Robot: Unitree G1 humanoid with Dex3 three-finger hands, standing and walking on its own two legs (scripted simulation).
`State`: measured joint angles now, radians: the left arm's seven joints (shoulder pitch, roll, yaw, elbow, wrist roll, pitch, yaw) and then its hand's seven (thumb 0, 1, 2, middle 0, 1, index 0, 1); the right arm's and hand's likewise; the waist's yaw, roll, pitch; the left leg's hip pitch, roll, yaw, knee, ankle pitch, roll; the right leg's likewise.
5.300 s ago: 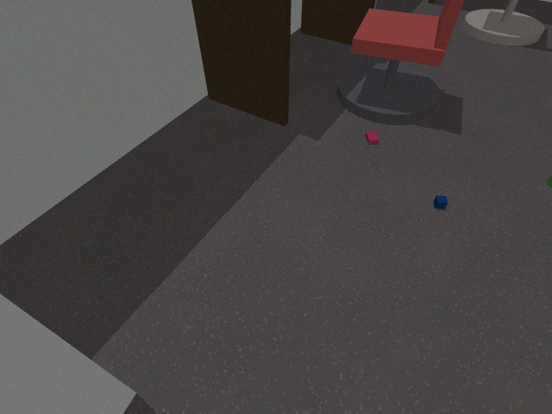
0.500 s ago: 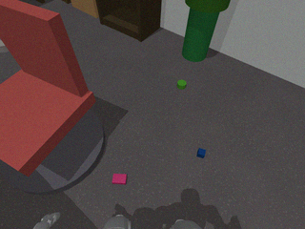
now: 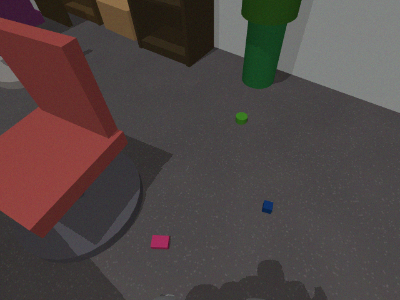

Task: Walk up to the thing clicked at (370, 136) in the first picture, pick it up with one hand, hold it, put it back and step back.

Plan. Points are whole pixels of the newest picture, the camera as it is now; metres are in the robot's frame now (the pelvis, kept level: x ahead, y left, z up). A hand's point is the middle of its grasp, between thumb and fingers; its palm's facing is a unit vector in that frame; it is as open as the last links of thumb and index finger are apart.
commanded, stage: walk up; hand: left
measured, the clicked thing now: (160, 242) +0.46 +0.25 -0.73
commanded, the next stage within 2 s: stand in 1.38 s
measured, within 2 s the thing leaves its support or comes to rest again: neither
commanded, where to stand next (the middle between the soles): +0.10 +0.00 m, yaw +3 degrees
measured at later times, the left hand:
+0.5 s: hand out of the picture +0.13 +0.27 -0.12, palm faces +0.05 -0.94 -0.33, open 7.4 cm
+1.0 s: hand out of the picture +0.09 +0.28 -0.13, palm faces +0.09 -0.94 -0.32, open 7.4 cm
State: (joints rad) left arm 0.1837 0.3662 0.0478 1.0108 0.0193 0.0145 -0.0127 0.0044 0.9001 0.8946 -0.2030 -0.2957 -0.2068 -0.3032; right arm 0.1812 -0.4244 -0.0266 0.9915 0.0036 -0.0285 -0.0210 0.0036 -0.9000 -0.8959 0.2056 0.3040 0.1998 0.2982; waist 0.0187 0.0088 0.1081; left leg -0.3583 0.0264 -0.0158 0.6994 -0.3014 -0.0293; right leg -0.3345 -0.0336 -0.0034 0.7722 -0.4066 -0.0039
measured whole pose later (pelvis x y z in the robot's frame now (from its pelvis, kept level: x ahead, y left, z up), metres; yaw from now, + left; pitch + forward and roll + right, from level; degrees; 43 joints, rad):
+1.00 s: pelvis +0.02 +0.02 +0.03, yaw +4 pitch -2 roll -1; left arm 0.05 0.35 0.03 1.15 0.01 0.00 -0.01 0.00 0.90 0.89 -0.20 -0.30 -0.21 -0.30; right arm 0.05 -0.35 0.00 1.11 0.00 -0.01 0.01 0.00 -0.90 -0.90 0.21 0.30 0.20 0.30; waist 0.02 0.00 0.06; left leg -0.22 0.01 -0.08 0.43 -0.19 -0.03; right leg -0.11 -0.04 -0.08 0.39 -0.25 0.03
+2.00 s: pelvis +0.02 +0.01 +0.03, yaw +4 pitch -3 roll +0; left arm 0.10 0.35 0.02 1.15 0.01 -0.01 -0.01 0.00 0.90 0.89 -0.20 -0.30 -0.21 -0.30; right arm 0.09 -0.35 0.01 1.13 -0.01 0.00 0.01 0.00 -0.90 -0.90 0.20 0.30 0.20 0.30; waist 0.01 0.01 0.06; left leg -0.16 0.03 -0.07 0.35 -0.14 -0.04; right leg -0.07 -0.03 -0.08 0.33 -0.21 0.01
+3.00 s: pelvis +0.03 +0.01 +0.03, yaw +3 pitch -1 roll +0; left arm 0.11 0.36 0.01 1.13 0.01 -0.01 -0.01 0.00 0.90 0.89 -0.20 -0.30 -0.21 -0.30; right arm 0.10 -0.36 0.02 1.13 -0.01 0.00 0.00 0.00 -0.90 -0.90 0.20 0.30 0.20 0.30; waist 0.01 0.00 0.06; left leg -0.16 0.03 -0.06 0.34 -0.16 -0.04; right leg -0.07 -0.03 -0.06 0.32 -0.22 0.02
